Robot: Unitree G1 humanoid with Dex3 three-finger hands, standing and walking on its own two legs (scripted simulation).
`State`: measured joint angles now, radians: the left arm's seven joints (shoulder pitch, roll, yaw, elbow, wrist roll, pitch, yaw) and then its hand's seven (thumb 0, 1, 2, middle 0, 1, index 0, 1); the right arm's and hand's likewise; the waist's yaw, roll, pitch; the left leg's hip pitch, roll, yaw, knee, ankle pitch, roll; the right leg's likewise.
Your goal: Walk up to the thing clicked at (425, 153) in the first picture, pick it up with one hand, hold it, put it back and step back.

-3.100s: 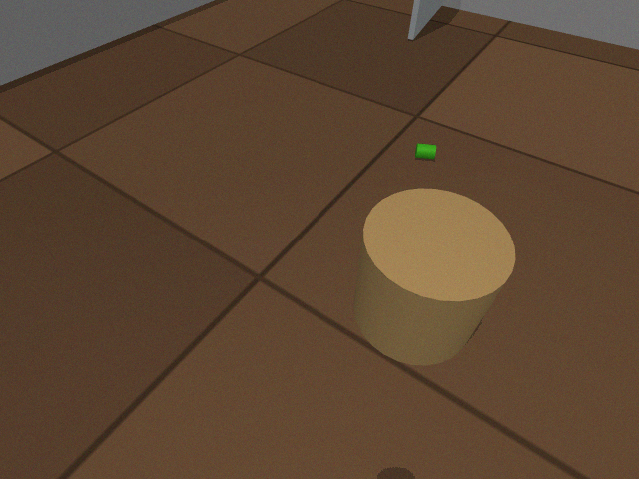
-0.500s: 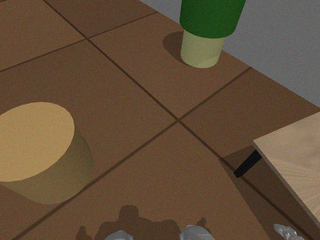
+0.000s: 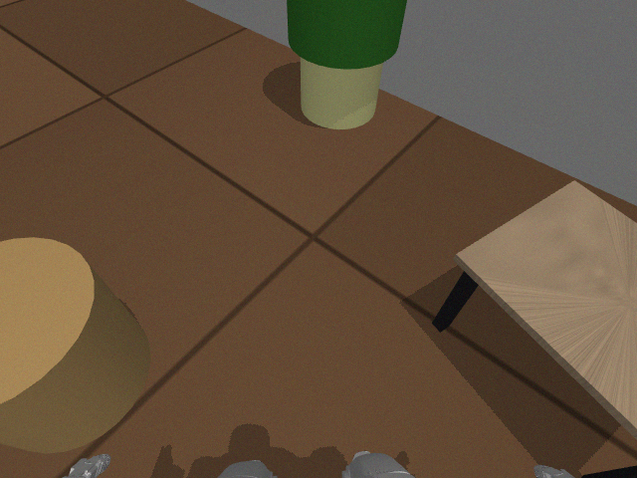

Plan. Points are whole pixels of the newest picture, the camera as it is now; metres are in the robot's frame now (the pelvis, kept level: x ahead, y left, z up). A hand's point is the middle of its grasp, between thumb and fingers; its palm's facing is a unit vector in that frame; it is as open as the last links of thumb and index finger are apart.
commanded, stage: walk up
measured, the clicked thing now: out of the picture +0.73 +1.64 -0.71
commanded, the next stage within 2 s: stand in 1.12 s
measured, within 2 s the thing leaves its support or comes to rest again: neither
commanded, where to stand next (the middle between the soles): +0.07 +0.02 m, yaw -5 degrees
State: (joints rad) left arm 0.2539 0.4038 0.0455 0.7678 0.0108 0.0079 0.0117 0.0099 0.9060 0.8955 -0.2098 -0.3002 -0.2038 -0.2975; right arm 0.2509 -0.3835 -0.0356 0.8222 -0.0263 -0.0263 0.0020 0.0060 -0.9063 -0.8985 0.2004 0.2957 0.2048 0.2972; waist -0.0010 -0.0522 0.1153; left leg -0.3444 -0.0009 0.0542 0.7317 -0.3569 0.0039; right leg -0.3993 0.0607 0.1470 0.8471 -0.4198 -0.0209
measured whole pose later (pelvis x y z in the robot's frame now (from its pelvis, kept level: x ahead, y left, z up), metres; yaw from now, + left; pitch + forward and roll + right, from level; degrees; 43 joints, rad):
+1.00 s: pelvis +0.01 +0.00 +0.03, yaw -9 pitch -2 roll +0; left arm 0.09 0.35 -0.01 1.10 0.01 -0.03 0.01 0.01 0.91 0.90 -0.21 -0.30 -0.20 -0.30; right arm 0.08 -0.37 -0.02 1.10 0.00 0.01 0.03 0.00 -0.91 -0.90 0.20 0.30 0.20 0.30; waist -0.02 0.01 0.07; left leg -0.18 0.06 0.11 0.47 -0.25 -0.02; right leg -0.21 0.02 0.14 0.49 -0.24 0.03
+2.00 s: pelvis +0.01 +0.00 +0.04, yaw -7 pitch -2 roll +0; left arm 0.11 0.35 0.00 1.14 0.01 -0.01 0.00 0.01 0.91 0.90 -0.21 -0.30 -0.20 -0.30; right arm 0.09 -0.35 -0.02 1.14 -0.01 0.00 0.02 0.00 -0.91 -0.90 0.20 0.30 0.20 0.30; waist -0.02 0.00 0.05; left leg -0.12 0.05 0.07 0.33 -0.17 -0.02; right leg -0.12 0.00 0.09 0.33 -0.17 0.03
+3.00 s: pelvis +0.03 +0.00 +0.04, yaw -6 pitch -1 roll +0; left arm 0.12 0.35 0.00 1.12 0.01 -0.01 0.00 0.01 0.91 0.90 -0.21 -0.30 -0.20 -0.30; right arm 0.10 -0.35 -0.01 1.13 -0.01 0.00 0.01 0.00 -0.91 -0.90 0.20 0.30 0.20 0.30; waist -0.02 0.00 0.05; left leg -0.11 0.04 0.06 0.33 -0.19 -0.02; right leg -0.11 -0.01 0.08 0.33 -0.20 0.03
